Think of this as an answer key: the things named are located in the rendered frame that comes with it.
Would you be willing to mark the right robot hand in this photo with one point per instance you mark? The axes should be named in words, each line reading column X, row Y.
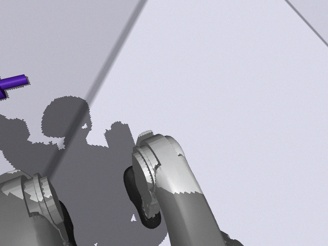
column 229, row 241

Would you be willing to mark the bottle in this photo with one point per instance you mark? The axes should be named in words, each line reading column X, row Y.
column 10, row 83

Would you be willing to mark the left robot foot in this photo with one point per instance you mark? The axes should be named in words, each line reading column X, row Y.
column 68, row 225

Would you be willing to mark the right robot foot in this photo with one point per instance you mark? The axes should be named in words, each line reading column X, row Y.
column 135, row 197

